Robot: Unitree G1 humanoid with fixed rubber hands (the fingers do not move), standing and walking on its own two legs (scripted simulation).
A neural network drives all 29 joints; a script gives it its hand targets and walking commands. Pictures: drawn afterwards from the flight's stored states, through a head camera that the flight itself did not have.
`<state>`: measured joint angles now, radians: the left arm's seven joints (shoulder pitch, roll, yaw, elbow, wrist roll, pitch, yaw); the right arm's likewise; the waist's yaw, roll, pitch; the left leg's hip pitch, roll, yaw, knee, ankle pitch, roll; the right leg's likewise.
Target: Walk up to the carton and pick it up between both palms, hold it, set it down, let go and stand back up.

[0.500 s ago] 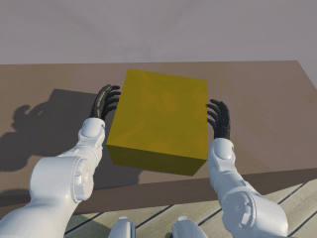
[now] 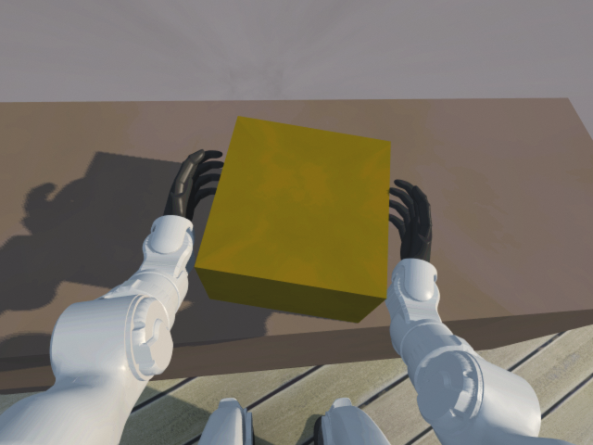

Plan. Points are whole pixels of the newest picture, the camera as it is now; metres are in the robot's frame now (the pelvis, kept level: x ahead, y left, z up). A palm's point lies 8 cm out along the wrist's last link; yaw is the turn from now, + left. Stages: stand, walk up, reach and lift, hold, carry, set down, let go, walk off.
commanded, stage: set down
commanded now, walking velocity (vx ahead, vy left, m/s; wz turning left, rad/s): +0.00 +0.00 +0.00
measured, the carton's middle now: (299, 221) +0.44 -0.02 -0.05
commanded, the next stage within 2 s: none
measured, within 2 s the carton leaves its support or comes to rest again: neither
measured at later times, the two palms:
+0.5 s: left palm (142, 218) +0.43 +0.20 -0.02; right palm (444, 259) +0.36 -0.22 -0.01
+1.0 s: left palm (121, 160) +0.45 +0.19 +0.09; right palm (473, 215) +0.38 -0.21 +0.08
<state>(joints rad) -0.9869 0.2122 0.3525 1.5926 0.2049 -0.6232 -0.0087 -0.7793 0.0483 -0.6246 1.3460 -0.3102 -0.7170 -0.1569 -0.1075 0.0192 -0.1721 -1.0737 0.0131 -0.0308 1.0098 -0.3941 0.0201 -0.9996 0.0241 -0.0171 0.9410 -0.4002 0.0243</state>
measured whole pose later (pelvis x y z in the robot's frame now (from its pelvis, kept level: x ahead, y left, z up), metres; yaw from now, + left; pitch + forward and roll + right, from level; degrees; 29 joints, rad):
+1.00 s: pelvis +0.00 +0.01 +0.04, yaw -1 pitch +18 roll -3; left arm -0.89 0.36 -0.17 1.33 -0.35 -0.28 -0.06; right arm -0.71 -0.17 -0.03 1.13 0.28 -0.25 -0.11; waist -0.11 0.02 -0.18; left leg -0.77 -0.01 -0.05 0.77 -0.31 0.02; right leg -0.71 0.02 0.01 0.68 -0.29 0.04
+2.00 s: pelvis +0.01 +0.01 +0.06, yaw -2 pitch +3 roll -2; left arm -0.21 0.35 -0.11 0.78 -0.32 -0.28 -0.08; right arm -0.10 -0.07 0.01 0.69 0.24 -0.32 -0.16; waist -0.04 -0.02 -0.02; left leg -0.36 -0.01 -0.01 0.59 -0.28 0.03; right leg -0.30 0.01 0.05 0.50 -0.24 0.04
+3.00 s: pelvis +0.01 +0.01 +0.07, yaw -2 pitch -6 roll -1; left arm 0.26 0.35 -0.15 0.56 -0.29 -0.40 -0.07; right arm 0.22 -0.04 -0.02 0.68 0.15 -0.48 -0.11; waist 0.02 -0.01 0.09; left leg -0.17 -0.01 -0.01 0.57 -0.30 0.03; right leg -0.12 0.00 0.05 0.49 -0.27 0.04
